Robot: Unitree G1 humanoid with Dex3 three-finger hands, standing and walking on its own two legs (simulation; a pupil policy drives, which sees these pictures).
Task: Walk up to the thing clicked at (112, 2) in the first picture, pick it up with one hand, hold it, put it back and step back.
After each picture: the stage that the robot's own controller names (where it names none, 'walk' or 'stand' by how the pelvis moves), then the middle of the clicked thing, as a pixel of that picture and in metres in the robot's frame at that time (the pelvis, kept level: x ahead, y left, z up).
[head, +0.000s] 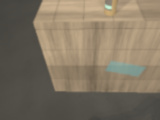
stand; out of the picture +0.87 -0.13 +0.11
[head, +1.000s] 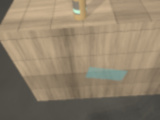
rise first; out of the picture +0.78 +0.07 +0.14
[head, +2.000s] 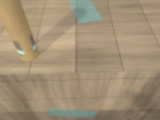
rise first; (19, 30) +0.46 +0.27 +0.14
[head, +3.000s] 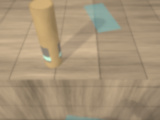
stand; (48, 37) +0.47 +0.16 +0.14
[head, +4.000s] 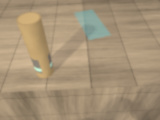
stand; (38, 49) +0.44 +0.19 +0.11
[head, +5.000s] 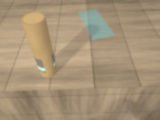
stand; (42, 48) +0.45 +0.18 +0.11
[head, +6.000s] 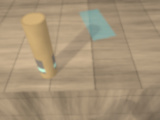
stand; (42, 49) +0.44 +0.18 +0.11
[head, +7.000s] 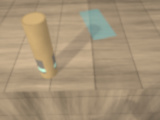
stand; (42, 49) +0.44 +0.18 +0.11
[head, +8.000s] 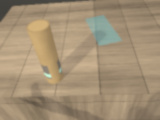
rise first; (47, 55) +0.43 +0.18 +0.11
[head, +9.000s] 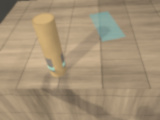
go down; (51, 48) +0.45 +0.17 +0.12
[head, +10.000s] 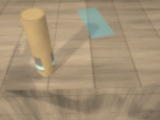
go down; (41, 46) +0.45 +0.16 +0.12
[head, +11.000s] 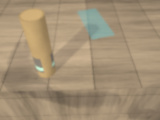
go down; (40, 47) +0.44 +0.16 +0.13
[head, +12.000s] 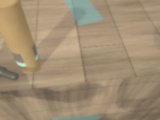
close in; (19, 40) +0.43 +0.18 +0.15
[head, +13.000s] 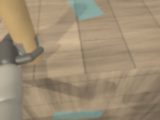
close; (22, 30) +0.46 +0.18 +0.16
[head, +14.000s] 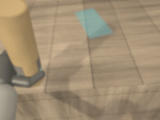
lift; (23, 51) +0.33 +0.17 +0.23
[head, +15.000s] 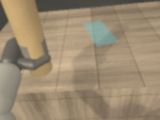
lift; (29, 33) +0.35 +0.16 +0.29
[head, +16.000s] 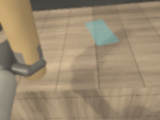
hold; (23, 37) +0.32 +0.17 +0.29
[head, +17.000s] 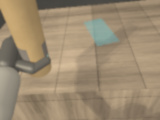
crouch; (28, 34) +0.32 +0.15 +0.30
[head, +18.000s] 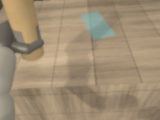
crouch; (23, 18) +0.40 +0.18 +0.29
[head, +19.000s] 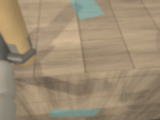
lower; (14, 31) +0.46 +0.20 +0.15
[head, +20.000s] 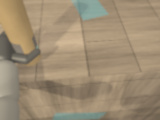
lower; (19, 30) +0.45 +0.19 +0.17
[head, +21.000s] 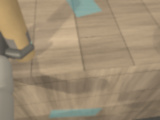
lower; (12, 26) +0.47 +0.20 +0.17
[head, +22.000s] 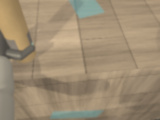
lower; (14, 26) +0.46 +0.20 +0.17
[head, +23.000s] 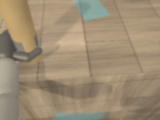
loosen; (21, 29) +0.45 +0.19 +0.17
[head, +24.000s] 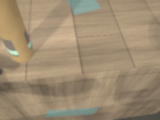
rise; (10, 25) +0.45 +0.19 +0.17
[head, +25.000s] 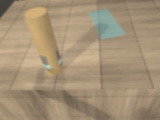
sink last; (46, 45) +0.44 +0.18 +0.15
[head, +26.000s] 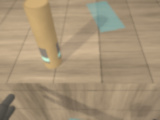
stand; (46, 37) +0.45 +0.17 +0.15
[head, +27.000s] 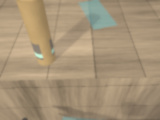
stand; (39, 33) +0.47 +0.18 +0.17
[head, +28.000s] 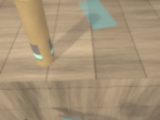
stand; (38, 33) +0.46 +0.18 +0.17
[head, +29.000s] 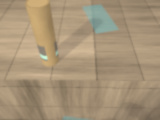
stand; (45, 36) +0.47 +0.18 +0.14
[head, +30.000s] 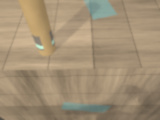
walk; (39, 25) +0.50 +0.18 +0.12
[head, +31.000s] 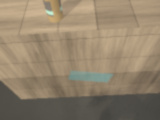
walk; out of the picture +0.67 +0.18 +0.13
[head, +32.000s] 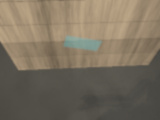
walk; out of the picture +0.97 +0.17 +0.13
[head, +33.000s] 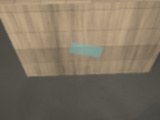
stand; out of the picture +1.07 +0.19 +0.13
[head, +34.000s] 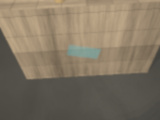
stand; out of the picture +1.07 +0.20 +0.11
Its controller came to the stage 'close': yes
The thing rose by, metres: 0.19
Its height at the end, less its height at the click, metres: +0.00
